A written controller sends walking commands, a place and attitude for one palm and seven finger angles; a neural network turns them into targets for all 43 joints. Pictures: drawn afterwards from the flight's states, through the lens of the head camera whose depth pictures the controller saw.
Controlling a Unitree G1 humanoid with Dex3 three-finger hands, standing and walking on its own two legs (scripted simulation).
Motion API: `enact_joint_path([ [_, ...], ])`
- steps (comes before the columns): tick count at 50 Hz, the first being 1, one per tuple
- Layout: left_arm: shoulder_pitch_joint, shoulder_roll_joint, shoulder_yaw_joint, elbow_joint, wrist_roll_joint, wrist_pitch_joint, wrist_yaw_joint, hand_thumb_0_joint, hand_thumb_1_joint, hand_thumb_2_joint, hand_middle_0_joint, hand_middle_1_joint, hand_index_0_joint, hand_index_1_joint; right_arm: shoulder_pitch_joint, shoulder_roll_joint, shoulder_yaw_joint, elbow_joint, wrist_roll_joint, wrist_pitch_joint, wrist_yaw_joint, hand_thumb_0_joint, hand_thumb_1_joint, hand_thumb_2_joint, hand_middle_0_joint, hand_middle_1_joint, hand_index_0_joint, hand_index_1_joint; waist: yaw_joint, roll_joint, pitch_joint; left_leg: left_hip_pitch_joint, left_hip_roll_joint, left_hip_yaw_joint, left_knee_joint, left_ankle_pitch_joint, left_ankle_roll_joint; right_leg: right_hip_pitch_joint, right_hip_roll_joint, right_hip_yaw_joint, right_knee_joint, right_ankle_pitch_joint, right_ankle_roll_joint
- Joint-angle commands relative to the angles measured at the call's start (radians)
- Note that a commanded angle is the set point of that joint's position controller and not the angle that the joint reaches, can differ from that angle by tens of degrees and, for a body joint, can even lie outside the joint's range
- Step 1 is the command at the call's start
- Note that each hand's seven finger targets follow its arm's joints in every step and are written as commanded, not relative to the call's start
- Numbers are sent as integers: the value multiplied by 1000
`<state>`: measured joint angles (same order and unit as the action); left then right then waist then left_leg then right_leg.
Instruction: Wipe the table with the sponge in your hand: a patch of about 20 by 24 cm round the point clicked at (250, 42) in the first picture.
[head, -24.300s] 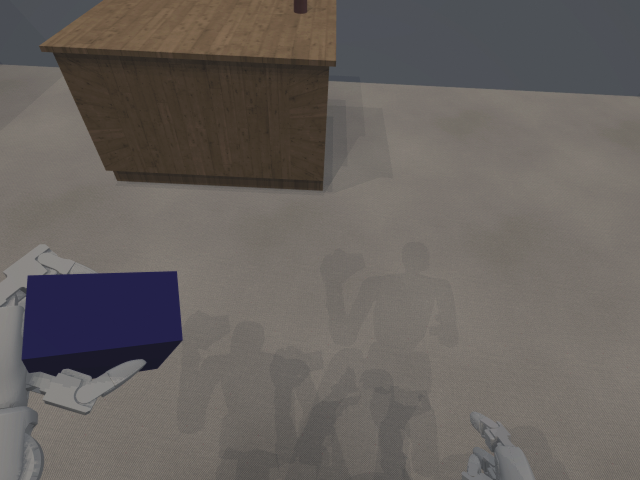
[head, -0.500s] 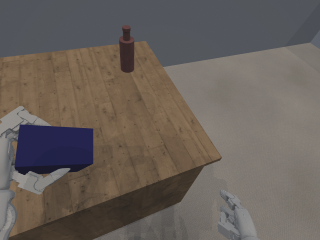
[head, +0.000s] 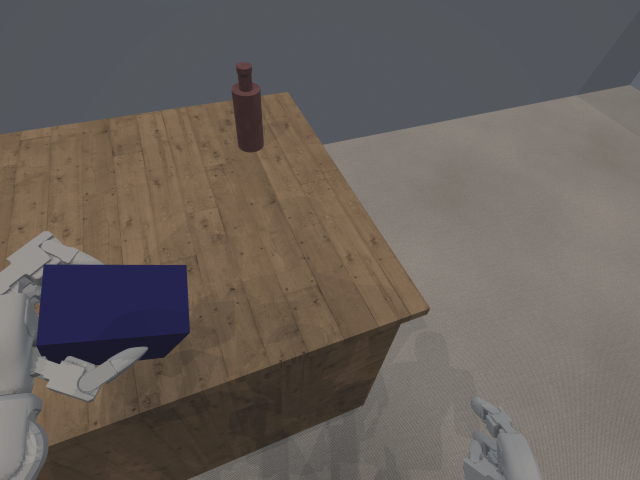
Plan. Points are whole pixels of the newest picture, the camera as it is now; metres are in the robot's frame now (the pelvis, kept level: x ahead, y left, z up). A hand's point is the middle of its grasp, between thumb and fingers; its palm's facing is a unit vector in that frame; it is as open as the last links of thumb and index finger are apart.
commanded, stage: come to a stop and stand still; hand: left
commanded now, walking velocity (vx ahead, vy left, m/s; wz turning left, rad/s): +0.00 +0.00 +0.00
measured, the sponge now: (134, 318) +0.23 +0.22 +0.12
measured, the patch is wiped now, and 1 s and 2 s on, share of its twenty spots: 0.00 0.00 0.00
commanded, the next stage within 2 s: look again from close up in 1.08 s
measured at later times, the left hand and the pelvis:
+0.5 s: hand (102, 297) +0.23 +0.23 +0.16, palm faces +0.36 -0.86 -0.37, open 10.1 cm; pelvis +0.02 -0.01 +0.00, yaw +0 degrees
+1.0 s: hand (74, 290) +0.24 +0.27 +0.15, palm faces +0.38 -0.84 -0.39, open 10.0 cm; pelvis +0.02 +0.00 +0.00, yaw +0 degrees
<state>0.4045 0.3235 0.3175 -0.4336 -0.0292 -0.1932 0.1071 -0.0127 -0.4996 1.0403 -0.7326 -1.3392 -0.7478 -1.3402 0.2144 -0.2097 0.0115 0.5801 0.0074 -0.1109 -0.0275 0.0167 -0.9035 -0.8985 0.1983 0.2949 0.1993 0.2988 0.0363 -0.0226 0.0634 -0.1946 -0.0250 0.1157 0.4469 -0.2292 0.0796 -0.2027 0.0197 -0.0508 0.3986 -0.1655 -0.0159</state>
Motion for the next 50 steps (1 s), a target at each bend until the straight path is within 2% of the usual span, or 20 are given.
enact_joint_path([
  [1, -104, 201, 126, -245, -6, -76, 27, 0, 100, 1300, -1200, -1600, -1200, -1600, -106, -117, -50, -163, -3, -65, -14, 0, -900, -900, 200, 300, 200, 300, -19, 69, -123, -45, 111, -170, -123, -86, -61, 60, -90, 169, -97, -41, -20],
  [9, -29, 192, 128, -192, -17, -65, 18, 0, 100, 1300, -1200, -1600, -1200, -1600, -92, -124, -55, -170, 6, -55, -8, 0, -900, -900, 200, 300, 200, 300, -23, 30, -124, -37, 101, -156, -89, -21, -53, 38, -108, 196, -133, -33, -21],
  [15, -35, 225, 144, -260, -21, -65, 21, 0, 100, 1300, -1200, -1600, -1200, -1600, -101, -124, -55, -166, 10, -59, -13, 0, -900, -900, 200, 300, 200, 300, -21, 64, -173, 4, 115, -162, -90, 93, -58, 77, -102, 161, -75, 123, -17],
  [19, -33, 216, 141, -261, -23, -63, 26, 0, 100, 1300, -1200, -1600, -1200, -1600, -92, -123, -55, -165, 8, -60, -19, 0, -900, -900, 200, 300, 200, 300, -19, 65, -187, 11, 123, -165, -93, 150, -64, 109, -98, 148, -48, 192, -17],
  [27, -31, 192, 115, -233, -23, -54, 20, 0, 100, 1300, -1200, -1600, -1200, -1600, -94, -121, -52, -160, 8, -54, -20, 0, -900, -900, 200, 300, 200, 300, -22, 74, -154, 7, 136, -170, -120, 157, -81, 93, -85, 128, -42, 174, -16],
  [28, -1099, 993, 689, -477, 155, -155, 20, 0, 100, 1300, -1200, -1600, -1200, -1600, 45, -152, -41, -137, -52, -104, -9, 0, -900, -900, 200, 300, 200, 300, -20, -10, 36, -152, 143, -79, 0, 166, -41, -93, -67, 113, -85, 131, 64],
  [29, -494, 359, 294, 168, 32, -108, -32, 0, 100, 1300, -1200, -1600, -1200, -1600, -69, -40, -9, -90, -15, -91, -9, 0, -900, -900, 200, 300, 200, 300, -15, 50, -194, 5, 96, -162, -42, 183, -46, -53, -130, 136, -25, 57, -50],
  [30, -306, 270, 238, 43, -10, -86, -26, 0, 100, 1300, -1200, -1600, -1200, -1600, -63, -89, -63, -130, 13, -72, 2, 0, -900, -900, 200, 300, 200, 300, -3, 153, -221, 78, 107, -125, -71, 224, -84, 23, -84, 142, 21, 131, -57],
  [31, -331, 221, 166, 17, -5, -86, -34, 0, 100, 1300, -1200, -1600, -1200, -1600, -28, -107, -64, -154, 12, -89, 4, 0, -900, -900, 200, 300, 200, 300, -8, 179, -247, 71, 125, -120, -59, 219, -80, 44, -94, 166, 39, 144, -53],
  [32, -277, 231, 148, -59, -19, -100, -41, 0, 100, 1300, -1200, -1600, -1200, -1600, -34, -113, -62, -157, 15, -94, 10, 0, -900, -900, 200, 300, 200, 300, -5, 208, -255, 79, 136, -140, -55, 231, -74, 40, -104, 168, 54, 154, -31],
  [33, -173, 197, 121, -97, -28, -103, -40, 0, 100, 1300, -1200, -1600, -1200, -1600, -44, -115, -60, -161, 17, -93, 23, 0, -900, -900, 200, 300, 200, 300, 1, 188, -244, 48, 148, -156, -70, 213, -61, 63, -105, 161, 61, 148, -17],
  [35, -29, 116, 45, -166, -36, -98, -38, 0, 100, 1300, -1200, -1600, -1200, -1600, -80, -102, -53, -173, 28, -97, 46, 0, -900, -900, 200, 300, 200, 300, 9, 128, -224, 18, 156, -150, -89, 201, -50, 79, -88, 129, 83, 140, -10],
  [36, -20, 123, 36, -194, -31, -95, -35, 0, 100, 1300, -1200, -1600, -1200, -1600, -75, -107, -49, -181, 24, -94, 48, 0, -900, -900, 200, 300, 200, 300, 7, 70, -199, -24, 162, -161, -100, 176, -51, 87, -84, 113, 79, 122, -8],
  [39, -22, 243, 160, -188, -24, -93, -13, 0, 100, 1300, -1200, -1600, -1200, -1600, -79, -119, -49, -180, 15, -89, 31, 0, -900, -900, 200, 300, 200, 300, 7, -76, -146, -74, 147, -167, -113, 57, -62, 69, -79, 126, 29, 71, -7],
  [40, -44, 312, 234, -200, -24, -93, -2, 0, 100, 1300, -1200, -1600, -1200, -1600, -95, -124, -48, -177, 16, -82, 21, 0, -900, -900, 200, 300, 200, 300, 5, -57, -137, -72, 137, -160, -113, 30, -66, 55, -80, 129, 14, 56, -8],
  [41, -59, 293, 239, -175, -31, -96, -2, 0, 100, 1300, -1200, -1600, -1200, -1600, -89, -113, -46, -180, 13, -78, 10, 0, -900, -900, 200, 300, 200, 300, -1, -81, -136, -78, 129, -163, -109, 21, -66, 55, -88, 128, 2, 49, -10],
  [43, -114, 302, 249, -193, -38, -104, -3, 0, 100, 1300, -1200, -1600, -1200, -1600, -87, -109, -44, -182, 14, -80, -5, 0, -900, -900, 200, 300, 200, 300, -9, -10, -137, -47, 119, -164, -100, 44, -68, 35, -92, 153, -4, 68, -18],
  [45, -186, 323, 246, -265, -35, -116, -3, 0, 100, 1300, -1200, -1600, -1200, -1600, -101, -105, -38, -178, 13, -85, -13, 0, -900, -900, 200, 300, 200, 300, -11, 107, -157, -10, 127, -167, -104, 88, -74, 35, -89, 138, 19, 96, -18],
  [48, -177, 254, 170, -275, -31, -120, -7, 0, 100, 1300, -1200, -1600, -1200, -1600, -84, -104, -38, -173, 11, -105, -10, 0, -900, -900, 200, 300, 200, 300, -8, 179, -198, 31, 138, -161, -91, 172, -76, 65, -87, 120, 35, 136, -18],
  [50, -157, 197, 118, -299, -27, -117, -7, 0, 100, 1300, -1200, -1600, -1200, -1600, -93, -100, -38, -162, 13, -118, -4, 0, -900, -900, 200, 300, 200, 300, -10, 184, -214, 70, 140, -152, -82, 232, -87, 59, -82, 108, 40, 152, -18],
])
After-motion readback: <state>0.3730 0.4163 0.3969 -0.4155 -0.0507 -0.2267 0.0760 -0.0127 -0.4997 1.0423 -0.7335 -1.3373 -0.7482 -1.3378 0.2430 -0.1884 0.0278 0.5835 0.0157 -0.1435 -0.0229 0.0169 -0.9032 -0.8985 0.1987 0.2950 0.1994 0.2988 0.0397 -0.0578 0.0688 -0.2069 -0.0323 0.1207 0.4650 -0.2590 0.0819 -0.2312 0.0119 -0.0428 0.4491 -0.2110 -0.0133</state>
